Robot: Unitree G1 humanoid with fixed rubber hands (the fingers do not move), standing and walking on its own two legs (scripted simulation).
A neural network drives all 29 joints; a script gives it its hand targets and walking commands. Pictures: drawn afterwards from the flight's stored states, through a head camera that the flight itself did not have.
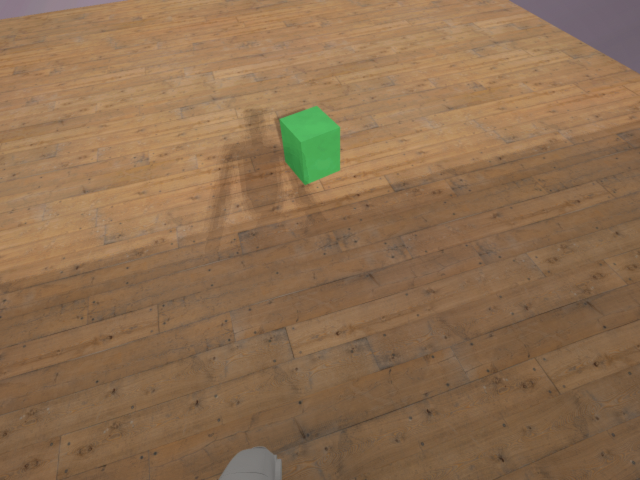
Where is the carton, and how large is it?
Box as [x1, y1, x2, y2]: [279, 106, 339, 184]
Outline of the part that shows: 317,106 279,119 285,161 304,184 339,170 339,127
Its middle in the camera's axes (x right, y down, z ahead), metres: -0.04 -0.44 +1.84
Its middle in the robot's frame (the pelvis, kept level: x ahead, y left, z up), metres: +1.57 +0.16 -0.66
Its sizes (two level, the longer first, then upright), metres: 0.210 0.200 0.250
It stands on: the floor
